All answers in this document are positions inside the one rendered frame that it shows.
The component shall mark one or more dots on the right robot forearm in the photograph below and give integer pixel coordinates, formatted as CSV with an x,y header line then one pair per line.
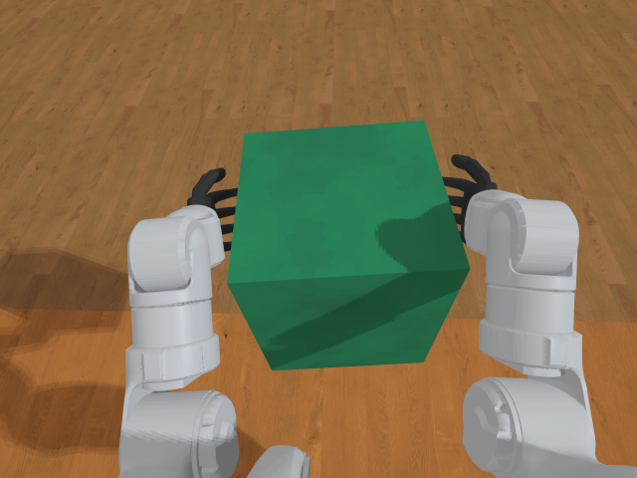
x,y
530,247

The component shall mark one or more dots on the right robot upper arm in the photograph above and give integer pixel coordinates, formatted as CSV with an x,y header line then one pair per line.
x,y
531,428

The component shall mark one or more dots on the robot right hand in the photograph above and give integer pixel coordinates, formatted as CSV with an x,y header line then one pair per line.
x,y
479,174

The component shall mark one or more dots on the robot left hand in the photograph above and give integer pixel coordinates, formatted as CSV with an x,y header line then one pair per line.
x,y
200,197

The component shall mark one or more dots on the left robot thigh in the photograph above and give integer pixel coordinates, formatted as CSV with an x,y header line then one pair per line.
x,y
282,461

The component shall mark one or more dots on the left robot forearm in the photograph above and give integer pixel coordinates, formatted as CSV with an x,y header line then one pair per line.
x,y
169,264

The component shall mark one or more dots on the carton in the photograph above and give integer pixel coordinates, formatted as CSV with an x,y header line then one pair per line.
x,y
345,249

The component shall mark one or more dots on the left robot upper arm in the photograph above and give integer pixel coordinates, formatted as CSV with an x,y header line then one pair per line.
x,y
185,434

